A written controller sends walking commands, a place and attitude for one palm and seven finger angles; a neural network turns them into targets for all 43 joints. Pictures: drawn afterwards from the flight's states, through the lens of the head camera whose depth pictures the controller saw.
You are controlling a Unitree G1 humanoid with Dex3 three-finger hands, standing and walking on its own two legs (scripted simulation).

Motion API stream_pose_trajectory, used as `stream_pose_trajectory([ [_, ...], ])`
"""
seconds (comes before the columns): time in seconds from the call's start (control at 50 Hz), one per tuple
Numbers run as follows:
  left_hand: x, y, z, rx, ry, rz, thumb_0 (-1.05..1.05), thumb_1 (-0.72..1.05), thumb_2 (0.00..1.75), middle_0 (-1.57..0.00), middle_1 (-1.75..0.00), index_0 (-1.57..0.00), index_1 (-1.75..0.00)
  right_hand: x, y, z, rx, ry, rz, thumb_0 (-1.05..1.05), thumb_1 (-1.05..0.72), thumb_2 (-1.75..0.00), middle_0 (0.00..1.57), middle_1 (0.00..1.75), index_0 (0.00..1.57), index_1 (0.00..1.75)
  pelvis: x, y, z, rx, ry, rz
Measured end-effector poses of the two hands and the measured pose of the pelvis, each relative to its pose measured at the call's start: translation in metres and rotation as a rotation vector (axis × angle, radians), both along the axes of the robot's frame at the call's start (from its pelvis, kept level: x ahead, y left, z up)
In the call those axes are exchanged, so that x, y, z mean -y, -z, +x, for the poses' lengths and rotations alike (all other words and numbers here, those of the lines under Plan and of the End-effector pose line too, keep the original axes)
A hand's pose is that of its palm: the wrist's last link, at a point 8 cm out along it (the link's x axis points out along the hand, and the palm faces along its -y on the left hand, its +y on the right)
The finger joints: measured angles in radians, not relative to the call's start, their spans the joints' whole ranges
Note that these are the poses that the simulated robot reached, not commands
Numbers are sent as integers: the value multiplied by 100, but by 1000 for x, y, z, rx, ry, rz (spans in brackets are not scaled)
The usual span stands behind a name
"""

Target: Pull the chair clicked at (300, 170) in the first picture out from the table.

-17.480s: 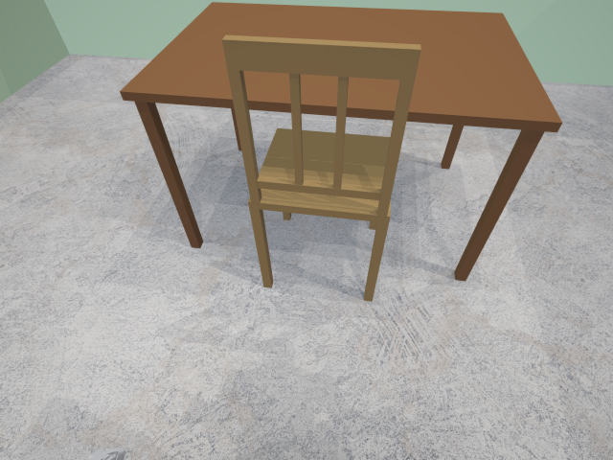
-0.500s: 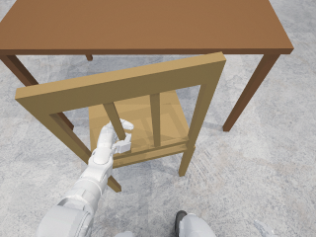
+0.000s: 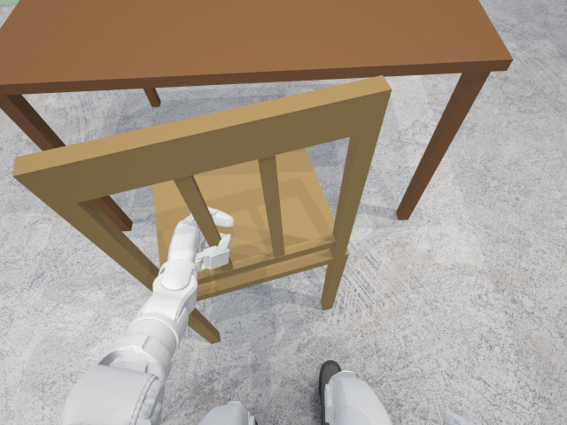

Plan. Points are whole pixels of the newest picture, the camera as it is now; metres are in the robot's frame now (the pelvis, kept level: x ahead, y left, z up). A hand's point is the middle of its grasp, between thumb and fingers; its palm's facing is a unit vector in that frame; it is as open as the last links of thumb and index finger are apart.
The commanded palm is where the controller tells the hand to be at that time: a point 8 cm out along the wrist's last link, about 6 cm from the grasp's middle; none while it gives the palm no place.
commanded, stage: step backward, pulling the chair out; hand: left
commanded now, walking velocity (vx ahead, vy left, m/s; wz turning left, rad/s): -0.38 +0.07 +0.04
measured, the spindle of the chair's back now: (209, 230) +0.40 +0.12 -0.04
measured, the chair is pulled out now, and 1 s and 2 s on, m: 0.25 0.27 0.33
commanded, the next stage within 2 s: none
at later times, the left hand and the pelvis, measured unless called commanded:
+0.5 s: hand (220, 257) +0.36 +0.10 -0.05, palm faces -0.06 -0.98 -0.20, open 5.3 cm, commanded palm +0.36 +0.15 -0.04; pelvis -0.02 +0.00 +0.01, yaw +0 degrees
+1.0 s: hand (218, 263) +0.35 +0.11 -0.05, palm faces -0.08 -0.97 -0.22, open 5.4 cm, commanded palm +0.37 +0.16 -0.04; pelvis -0.02 +0.00 +0.00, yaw -1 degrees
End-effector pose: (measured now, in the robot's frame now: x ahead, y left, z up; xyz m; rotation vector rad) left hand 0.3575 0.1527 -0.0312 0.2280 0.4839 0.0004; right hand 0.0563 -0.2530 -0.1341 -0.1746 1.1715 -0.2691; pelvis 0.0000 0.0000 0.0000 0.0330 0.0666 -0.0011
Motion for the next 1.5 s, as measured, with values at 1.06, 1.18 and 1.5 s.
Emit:
stream_pose_trajectory([
  [1.06, -4, -2, -21, -9, 9, 5, 3, 66, 77, -24, -118, -50, -145, 2, -5, -10, 48, 2, -22, 1, -91, -89, 20, 30, 21, 30, 3, 1, -19, 8, 9, -5],
  [1.18, -4, -2, -21, -15, 3, -3, 3, 67, 77, -23, -118, -50, -145, 9, -8, -13, 39, -20, -53, 1, -91, -89, 20, 30, 21, 30, -4, -1, -28, -2, -16, -18],
  [1.5, -5, -3, -28, -29, -13, -10, 4, 67, 77, -22, -118, -50, -145, 2, -11, -24, 24, -27, -20, 1, -91, -89, 20, 30, 21, 30, 4, -6, -39, 11, -6, -36],
])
